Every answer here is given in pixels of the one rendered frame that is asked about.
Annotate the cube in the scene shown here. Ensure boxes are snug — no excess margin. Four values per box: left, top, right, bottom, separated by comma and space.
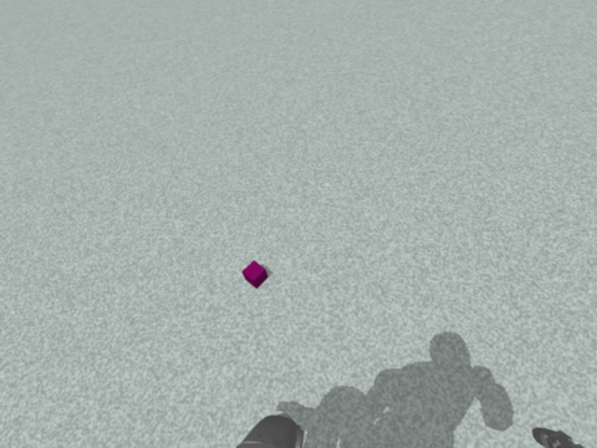
243, 261, 268, 288

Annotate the right robot hand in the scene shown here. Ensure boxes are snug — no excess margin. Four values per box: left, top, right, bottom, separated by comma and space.
532, 427, 584, 448

